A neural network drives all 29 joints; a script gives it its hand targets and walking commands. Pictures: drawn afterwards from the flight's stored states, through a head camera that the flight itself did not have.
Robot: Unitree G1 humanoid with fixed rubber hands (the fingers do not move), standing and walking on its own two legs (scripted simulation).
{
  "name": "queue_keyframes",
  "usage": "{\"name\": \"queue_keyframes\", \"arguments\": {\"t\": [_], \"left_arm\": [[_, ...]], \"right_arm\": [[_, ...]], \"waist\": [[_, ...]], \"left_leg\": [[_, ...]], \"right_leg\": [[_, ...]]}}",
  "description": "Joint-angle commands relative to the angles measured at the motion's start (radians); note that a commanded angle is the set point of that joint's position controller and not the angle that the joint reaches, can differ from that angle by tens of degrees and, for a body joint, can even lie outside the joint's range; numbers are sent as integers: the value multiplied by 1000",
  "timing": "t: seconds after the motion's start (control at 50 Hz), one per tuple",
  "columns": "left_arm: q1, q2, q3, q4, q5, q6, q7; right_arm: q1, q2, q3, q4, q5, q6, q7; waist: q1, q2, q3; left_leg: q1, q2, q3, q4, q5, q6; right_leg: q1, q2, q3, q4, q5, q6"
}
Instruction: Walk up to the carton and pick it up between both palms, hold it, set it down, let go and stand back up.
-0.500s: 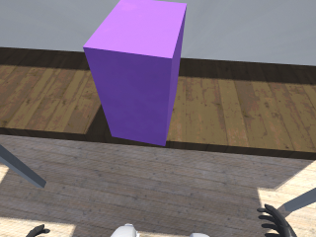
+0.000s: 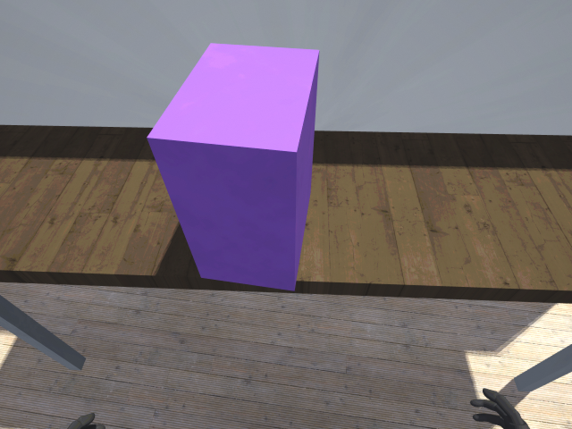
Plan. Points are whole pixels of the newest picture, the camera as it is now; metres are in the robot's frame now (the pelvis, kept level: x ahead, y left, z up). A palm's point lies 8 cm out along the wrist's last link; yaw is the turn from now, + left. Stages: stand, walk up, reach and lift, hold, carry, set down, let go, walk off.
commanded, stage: walk up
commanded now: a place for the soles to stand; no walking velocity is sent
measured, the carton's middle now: (254, 174) +0.47 +0.07 +0.09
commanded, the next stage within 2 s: none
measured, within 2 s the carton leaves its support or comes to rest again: neither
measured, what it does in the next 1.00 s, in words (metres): steps to the left: left foot, then right foot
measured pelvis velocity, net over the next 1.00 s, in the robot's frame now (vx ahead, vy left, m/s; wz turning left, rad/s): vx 0.10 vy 0.11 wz -0.08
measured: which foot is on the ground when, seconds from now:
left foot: down 0.00-0.26, up 0.28-0.48, down 0.50-1.00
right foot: down 0.00-0.50, up 0.52-0.78, down 0.80-1.00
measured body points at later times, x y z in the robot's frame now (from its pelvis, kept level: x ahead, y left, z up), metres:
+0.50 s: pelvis +0.03 +0.07 -0.01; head +0.06 +0.06 +0.43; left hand +0.07 +0.42 -0.11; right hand +0.12 -0.27 -0.12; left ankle +0.09 +0.22 -0.74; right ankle +0.00 -0.15 -0.74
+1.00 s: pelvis +0.10 +0.11 +0.00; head +0.13 +0.11 +0.45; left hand +0.23 +0.41 -0.11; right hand +0.20 -0.21 -0.11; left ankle +0.10 +0.22 -0.74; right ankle +0.10 -0.01 -0.74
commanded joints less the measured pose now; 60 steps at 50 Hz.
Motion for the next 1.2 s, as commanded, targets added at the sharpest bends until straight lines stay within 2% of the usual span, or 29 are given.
{"name": "queue_keyframes", "arguments": {"t": [0.0, 0.04, 0.18, 0.2, 0.22, 0.24, 0.26, 0.3, 0.38, 0.4, 0.44, 0.46, 0.48, 0.5, 0.52, 0.54, 0.56, 0.58, 0.6, 0.62, 0.68, 0.72, 0.74, 0.78, 0.8, 0.84, 0.86, 0.94, 1.18], "left_arm": [[-45, 201, 56, -19, 4, -22, 11], [-53, 192, 52, 2, 4, -21, 10], [-80, 188, 64, 58, 5, -21, 11], [87, 267, 100, 43, 41, -33, 44], [154, 311, 121, 69, 46, -29, 61], [169, 345, 140, 65, 53, -27, 75], [147, 347, 147, 32, 63, -28, 89], [93, 323, 137, -23, 67, -39, 107], [66, 297, 130, -80, 66, -41, 97], [72, 293, 127, -89, 62, -41, 92], [12, 280, 115, -110, 55, -23, 77], [42, 213, 95, -105, 57, -14, 69], [67, 141, 68, -129, 48, -6, 60], [88, 122, 61, -164, 22, 2, 65], [85, 179, 80, -166, 14, 12, 86], [103, 203, 81, -154, 14, 12, 79], [123, 202, 78, -131, 18, 10, 68], [171, 213, 81, -113, 22, 7, 65], [180, 212, 81, -97, 27, 7, 59], [196, 196, 79, -73, 30, 11, 54], [162, 178, 71, -71, 38, 29, 54], [161, 177, 76, -67, 37, 35, 50], [153, 195, 78, -63, 37, 31, 48], [65, 269, 100, -82, 46, 27, 38], [6, 270, 90, -91, 30, 28, 27], [-24, 172, 59, -70, 16, 20, 7], [-7, 164, 57, -48, 17, 20, 8], [-21, 184, 54, 7, 19, 19, 9], [-105, 152, 55, 94, 9, 17, 6]], "right_arm": [[-66, -193, -49, -26, -1, -21, -10], [-62, -192, -52, -4, -2, -23, -12], [-69, -187, -58, 40, -3, -34, -14], [-19, -223, -99, 10, -64, -10, 18], [-75, -180, -94, -26, -73, 6, 34], [-79, -172, -104, -54, -86, 20, 46], [-82, -182, -115, -85, -91, 35, 58], [-21, -176, -132, -117, -92, 44, 72], [39, -160, -136, -145, -77, 41, 86], [51, -158, -136, -146, -80, 39, 84], [183, -150, -144, -102, -70, 37, 68], [289, -202, -157, -64, -68, 31, 49], [301, -277, -166, -72, -71, 23, 34], [232, -331, -160, -113, -76, 14, 19], [208, -313, -161, -139, -70, 15, 10], [175, -277, -145, -153, -61, 14, -2], [146, -238, -122, -157, -53, 12, -15], [127, -228, -116, -172, -58, 10, -24], [104, -214, -109, -179, -48, 5, -30], [91, -200, -96, -196, -47, -3, -32], [117, -195, -77, -196, -38, -15, -35], [112, -212, -69, -201, -25, -22, -41], [103, -207, -63, -199, -14, -23, -40], [155, -194, -48, -195, -12, -30, -38], [173, -179, -45, -181, 1, -31, -40], [151, -192, -47, -160, -7, -33, -48], [111, -213, -51, -149, -5, -36, -47], [112, -195, -41, -111, 0, -51, -50], [61, -192, -39, -41, -11, -46, -53]], "waist": [[-10, -64, -109], [-8, -17, -103], [-8, -7, -112], [16, 45, -167], [58, -67, -94], [84, -138, -42], [80, -138, 15], [30, -102, 61], [17, -231, 13], [13, -215, 15], [-69, -227, -19], [-109, -58, -88], [-129, 224, -84], [-86, 245, -59], [-102, 205, -32], [-68, 124, -14], [-34, 93, 0], [-10, 139, -43], [-5, 159, -64], [2, 117, -82], [0, 129, -54], [22, 97, -65], [33, 70, -68], [-13, -26, -80], [-35, -62, -93], [-18, -27, -106], [3, -5, -94], [4, -37, -161], [-4, 8, -137]], "left_leg": [[168, 94, -71, -87, 89, 65], [184, 98, -66, -89, 92, 56], [156, 111, -71, -143, 24, 58], [52, 30, 13, -25, -217, 86], [-161, -7, 53, 101, -277, 68], [-273, 6, 26, 265, -304, 55], [-339, 40, -40, 388, -280, 55], [-353, 74, -118, 440, -241, 45], [-182, 71, -26, 265, -225, 32], [-96, 60, -2, 221, -175, 39], [210, 14, 68, 90, -63, 51], [339, 6, 52, 19, -81, 70], [296, 154, -175, -141, -207, 124], [147, 295, -485, -277, -361, 234], [65, 335, -510, -268, -383, 309], [41, 309, -441, -232, -299, 317], [42, 260, -320, -178, -146, 288], [101, 236, -263, -141, -66, 258], [111, 242, -237, -116, 41, 252], [70, 249, -197, -123, 101, 238], [42, 276, -206, -92, 284, 209], [11, 275, -136, -43, 375, 182], [4, 249, -101, -19, 365, 143], [3, 144, -32, 41, 192, 57], [88, 86, -8, 18, 32, 32], [178, 143, -52, -77, 21, 50], [134, 163, -53, -77, 92, 69], [163, 146, -2, -52, 304, 70], [174, 137, 6, -122, 140, 70]], "right_leg": [[-82, -106, 88, -166, 107, -73], [-91, -112, 87, -183, 95, -68], [-49, -91, 75, -182, 74, -69], [89, -106, 137, -179, -96, -119], [174, -206, 278, -255, -256, -180], [146, -314, 408, -322, -415, -242], [102, -362, 456, -346, -451, -290], [64, -345, 410, -306, -295, -285], [32, -235, 160, -226, -74, -226], [-28, -231, 150, -201, -50, -218], [-241, -171, 59, -40, -92, -163], [-281, -104, -17, 172, -124, -132], [-353, 3, -115, 421, -288, -85], [-388, 72, -1, 526, -414, -64], [-339, 41, 121, 580, -411, -78], [-314, 5, 131, 602, -367, -82], [-300, -10, 148, 572, -327, -77], [-277, -18, 150, 505, -290, -77], [-237, -25, 107, 411, -277, -72], [-169, -19, 74, 359, -233, -62], [-70, 12, 56, 210, -168, -65], [24, 2, 52, 50, 17, -72], [65, -5, 77, -65, 160, -79], [63, -125, 209, -91, 381, -127], [-26, -153, 236, -100, 338, -158], [-87, -107, 189, -93, 197, -117], [-24, -64, 134, -82, 255, -90], [66, -70, 121, -54, 473, -95], [28, -73, 128, -143, 334, -101]]}}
